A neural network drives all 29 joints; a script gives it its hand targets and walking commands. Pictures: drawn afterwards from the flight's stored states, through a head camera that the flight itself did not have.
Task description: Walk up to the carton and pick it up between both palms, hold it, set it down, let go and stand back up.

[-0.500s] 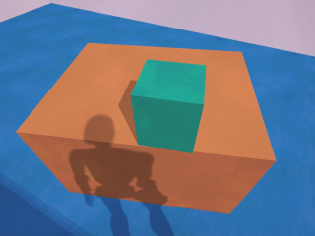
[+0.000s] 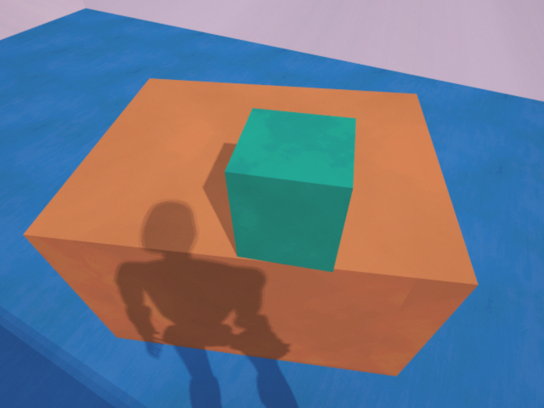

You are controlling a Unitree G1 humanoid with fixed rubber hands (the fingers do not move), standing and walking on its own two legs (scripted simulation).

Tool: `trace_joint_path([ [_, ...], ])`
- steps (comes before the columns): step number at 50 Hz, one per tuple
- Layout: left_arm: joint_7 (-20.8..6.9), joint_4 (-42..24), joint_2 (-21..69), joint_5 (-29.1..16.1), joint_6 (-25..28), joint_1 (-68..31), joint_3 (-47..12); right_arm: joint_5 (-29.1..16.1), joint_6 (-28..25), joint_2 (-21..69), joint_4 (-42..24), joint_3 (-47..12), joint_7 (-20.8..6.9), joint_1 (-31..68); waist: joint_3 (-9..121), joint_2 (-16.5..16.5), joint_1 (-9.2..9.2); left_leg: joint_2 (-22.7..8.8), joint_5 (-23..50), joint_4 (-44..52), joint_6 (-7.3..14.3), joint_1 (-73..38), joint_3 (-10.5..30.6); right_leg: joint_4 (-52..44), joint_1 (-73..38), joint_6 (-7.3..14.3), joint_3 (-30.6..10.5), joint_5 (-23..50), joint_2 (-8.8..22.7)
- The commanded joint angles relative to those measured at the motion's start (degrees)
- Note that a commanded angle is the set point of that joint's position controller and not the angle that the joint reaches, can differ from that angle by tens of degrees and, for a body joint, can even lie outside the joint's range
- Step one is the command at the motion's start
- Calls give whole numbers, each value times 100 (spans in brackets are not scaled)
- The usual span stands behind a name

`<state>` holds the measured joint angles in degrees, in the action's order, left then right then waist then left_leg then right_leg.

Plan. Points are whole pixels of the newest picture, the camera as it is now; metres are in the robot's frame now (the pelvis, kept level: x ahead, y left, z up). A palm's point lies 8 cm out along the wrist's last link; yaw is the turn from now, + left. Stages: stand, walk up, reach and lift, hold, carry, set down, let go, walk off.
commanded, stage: stand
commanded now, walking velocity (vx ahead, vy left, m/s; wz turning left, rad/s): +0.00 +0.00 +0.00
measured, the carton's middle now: (293, 191) +0.55 -0.01 -0.02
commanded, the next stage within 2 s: none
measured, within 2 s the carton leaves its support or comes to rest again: neither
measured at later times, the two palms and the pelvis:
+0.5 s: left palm out of the picture -0.02 +0.21 -0.15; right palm out of the picture -0.02 -0.23 -0.14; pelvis -0.02 +0.00 +0.00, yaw +1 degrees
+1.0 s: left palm out of the picture -0.04 +0.21 -0.15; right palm out of the picture -0.04 -0.23 -0.14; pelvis -0.03 -0.01 +0.00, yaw +1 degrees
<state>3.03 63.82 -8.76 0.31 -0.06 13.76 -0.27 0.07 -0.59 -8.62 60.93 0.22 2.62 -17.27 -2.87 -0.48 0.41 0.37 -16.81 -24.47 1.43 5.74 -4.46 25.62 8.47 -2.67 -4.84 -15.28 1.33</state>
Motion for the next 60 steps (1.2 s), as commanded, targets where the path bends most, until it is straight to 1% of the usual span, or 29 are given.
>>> trace_joint_path([
  [1, 38, -74, -497, -39, 34, 346, 51, 4, -31, -835, -117, 164, 44, -465, -190, 134, -10, -680, 1662, 533, -18, 121, 518, -363, 145, 144, -78, 1675, 342],
  [4, 47, -22, -628, -4, 47, 270, 82, 17, -36, -649, -29, 135, 37, -541, -193, -124, 22, -668, 1757, 532, -21, 116, 542, -342, 64, 175, -79, 1925, 364],
  [5, 34, -33, -553, -21, 43, 291, 92, -7, -53, -787, -85, 175, 43, -536, -29, 145, -16, -671, 1756, 517, -6, 63, 546, -339, 101, 150, -70, 1818, 351],
  [6, 56, 39, -633, -31, 36, 378, 82, -12, -47, -629, -81, 147, 45, -466, -284, -231, -29, -712, 1629, 574, 28, 72, 608, -409, 256, 192, -123, 1723, 350],
  [7, 58, 24, -586, -35, 44, 407, 69, -17, -46, -688, -53, 137, 52, -578, -60, 102, -8, -708, 1787, 577, -3, -32, 560, -393, 90, 195, -134, 1715, 367],
  [11, 68, 40, -616, -27, 38, 317, 78, -8, -59, -643, -52, 126, 38, -499, -145, 196, -22, -700, 1859, 601, -2, 5, 562, -421, 153, 162, -75, 1558, 353],
  [13, 59, 96, -601, -16, 53, 298, 66, -15, -69, -634, -42, 154, 31, -470, -145, -112, -14, -717, 1815, 562, 4, 109, 632, -433, 52, 190, 11, 1794, 383],
  [14, 50, 100, -536, -20, 52, 380, 61, -50, -65, -631, -29, 122, 27, -494, -66, 184, -31, -653, 1600, 622, -44, 160, 499, -481, 23, 183, -46, 1619, 384],
  [15, 45, 56, -576, -29, 40, 462, 56, -63, -55, -623, -52, 106, 41, -422, -417, 85, -94, -660, 1389, 661, -27, 260, 549, -563, 225, 173, -102, 1513, 377],
  [17, 36, 101, -522, -3, 43, 359, 11, -42, -49, -574, 56, 94, 52, -594, -200, -56, 4, -678, 1337, 678, -32, 253, 639, -521, 0, 228, -95, 1465, 357],
  [18, 30, 132, -495, -19, 37, 422, 35, -11, -52, -680, 58, 106, 59, -521, -301, 127, -65, -681, 1240, 681, -16, 213, 606, -544, 113, 187, -79, 1385, 385],
  [19, 31, 117, -571, -13, 44, 514, -1, -25, -36, -744, 14, 139, 46, -522, -353, -102, -56, -675, 1176, 652, -38, 183, 608, -599, 293, 176, -104, 1414, 419],
  [21, 39, 109, -576, -24, 76, 385, 42, 2, -32, -585, 40, 122, 35, -526, -311, -200, 12, -681, 1041, 651, -38, 170, 621, -614, 295, 188, -125, 1294, 382],
  [23, 30, 91, -593, -23, 64, 438, 40, 9, -4, -612, 35, 96, 42, -539, -351, 183, 12, -638, 710, 743, -60, 286, 599, -660, 351, 196, -175, 970, 360],
  [25, 31, 80, -545, -13, 73, 463, 20, -36, -33, -687, 60, 101, 32, -545, -281, 240, -18, -667, 935, 722, -95, 350, 637, -616, 148, 196, -119, 1239, 370],
  [28, 30, 161, -554, -21, 81, 485, 10, -26, -20, -601, 85, 107, 25, -531, -303, -168, 6, -686, 918, 712, -89, 161, 599, -591, 342, 210, -105, 1193, 363],
  [34, 21, 98, -524, -29, 88, 532, -1, -43, -39, -661, 90, 127, 30, -617, -309, 175, -7, -642, 652, 755, -105, 420, 609, -610, 286, 210, -135, 947, 384],
  [36, 33, 137, -525, -6, 86, 559, -8, -7, -32, -585, 90, 85, 37, -563, -283, -54, -56, -715, 728, 746, -104, 320, 681, -582, 374, 246, -99, 904, 393],
  [38, 25, 64, -539, -27, 98, 555, 18, -29, -46, -586, 67, 93, 51, -610, -226, 161, -44, -656, 670, 728, -116, 306, 646, -589, 329, 219, -110, 919, 362],
  [44, 26, 73, -587, -36, 115, 614, 62, -10, -92, -613, 58, 109, 44, -597, -273, -57, -78, -669, 1002, 629, -89, 266, 658, -571, 406, 194, -108, 1197, 383],
  [47, 1, 127, -470, -46, 87, 650, 14, -28, -53, -592, 76, 92, 31, -677, -153, 183, -57, -638, 618, 688, -109, 364, 595, -600, 348, 204, -93, 895, 345],
  [49, 20, 87, -561, -35, 82, 590, 0, -26, -28, -533, 25, 73, 37, -629, -277, -103, -43, -690, 667, 675, -86, 328, 681, -625, 481, 206, -96, 848, 365],
  [50, 33, 89, -627, -25, 102, 637, 22, -31, -32, -613, -22, 102, 33, -551, -212, 95, -45, -671, 619, 627, -91, 263, 636, -683, 565, 225, -148, 853, 376],
  [51, 36, 92, -659, -4, 108, 516, 61, -17, -38, -581, 42, 97, 34, -645, -287, -100, 73, -671, 642, 635, -84, 302, 657, -587, 533, 256, -149, 884, 357],
  [52, 26, 36, -676, -15, 106, 580, 70, -11, -52, -684, 74, 107, 43, -675, -257, 123, -21, -655, 699, 671, -90, 322, 626, -563, 493, 258, -165, 972, 360],
  [54, 21, 119, -443, -47, 105, 686, -12, -21, -36, -549, 89, 110, 32, -654, -469, 138, -25, -675, 611, 672, -88, 429, 660, -640, 592, 260, -128, 833, 374],
  [56, 32, 58, -659, -29, 112, 732, 50, -17, -34, -546, 105, 83, 41, -643, -509, -63, -83, -673, 608, 684, -126, 451, 621, -636, 586, 232, -137, 910, 361],
  [58, 23, 21, -634, -9, 120, 598, 49, -25, -37, -619, 65, 90, 42, -704, -445, -277, 74, -688, 561, 663, -135, 470, 631, -673, 587, 240, -160, 851, 354],
  [60, 20, -11, -615, -10, 121, 774, 39, -55, -59, -667, 15, 112, 42, -719, -369, 100, -29, -643, 454, 718, -97, 419, 641, -577, 529, 232, -132, 695, 368],
])
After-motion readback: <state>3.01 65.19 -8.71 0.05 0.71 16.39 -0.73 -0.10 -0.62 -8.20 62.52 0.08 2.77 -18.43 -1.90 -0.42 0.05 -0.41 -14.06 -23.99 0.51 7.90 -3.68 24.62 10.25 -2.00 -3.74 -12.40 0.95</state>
